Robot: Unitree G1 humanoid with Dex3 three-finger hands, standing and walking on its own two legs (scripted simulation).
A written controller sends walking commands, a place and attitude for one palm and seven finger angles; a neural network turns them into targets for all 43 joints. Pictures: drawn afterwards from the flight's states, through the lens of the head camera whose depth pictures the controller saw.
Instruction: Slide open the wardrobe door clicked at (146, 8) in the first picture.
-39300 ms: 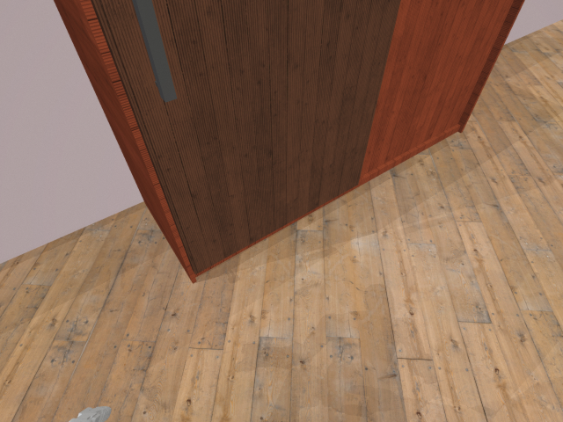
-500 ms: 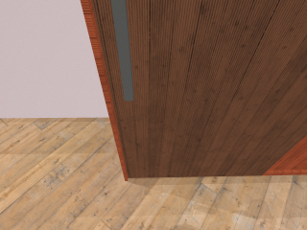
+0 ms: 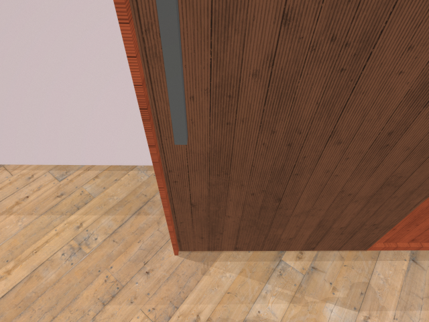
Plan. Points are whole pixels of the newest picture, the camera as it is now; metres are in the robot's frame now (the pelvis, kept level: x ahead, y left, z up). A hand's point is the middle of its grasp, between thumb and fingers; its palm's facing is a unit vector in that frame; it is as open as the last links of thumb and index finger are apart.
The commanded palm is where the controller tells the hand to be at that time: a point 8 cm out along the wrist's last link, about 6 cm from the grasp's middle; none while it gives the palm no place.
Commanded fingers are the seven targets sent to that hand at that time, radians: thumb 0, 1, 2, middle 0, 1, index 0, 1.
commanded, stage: look again from close up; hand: left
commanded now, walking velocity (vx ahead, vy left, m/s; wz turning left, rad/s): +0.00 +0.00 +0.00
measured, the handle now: (176, 70) +0.50 +0.12 +0.22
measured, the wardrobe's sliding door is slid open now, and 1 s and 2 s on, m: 0.00 0.00 0.00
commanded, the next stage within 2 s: raise the hand with hooked fingers in 0.48 s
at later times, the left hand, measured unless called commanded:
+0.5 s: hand out of the picture +0.05 +0.22 -0.17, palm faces -0.02 -0.96 -0.29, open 7.4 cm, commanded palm none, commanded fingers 0.00 0.90 0.90 -0.20 -0.30 -0.20 -0.30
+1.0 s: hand (88, 320) +0.13 +0.22 -0.02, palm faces +0.13 -0.99 -0.01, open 8.6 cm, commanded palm +0.11 +0.27 +0.00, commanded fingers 0.00 0.39 0.68 -0.24 -0.63 -0.24 -0.63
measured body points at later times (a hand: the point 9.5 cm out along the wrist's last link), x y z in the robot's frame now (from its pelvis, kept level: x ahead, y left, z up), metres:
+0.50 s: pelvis +0.00 -0.01 +0.00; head +0.02 -0.01 +0.45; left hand +0.05 +0.27 -0.14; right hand +0.07 -0.28 -0.14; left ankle +0.01 +0.10 -0.74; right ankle -0.05 -0.12 -0.74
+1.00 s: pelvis -0.05 -0.02 -0.07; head -0.03 -0.02 +0.38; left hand +0.11 +0.27 -0.02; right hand +0.18 -0.25 -0.12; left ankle +0.01 +0.10 -0.74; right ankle -0.05 -0.12 -0.74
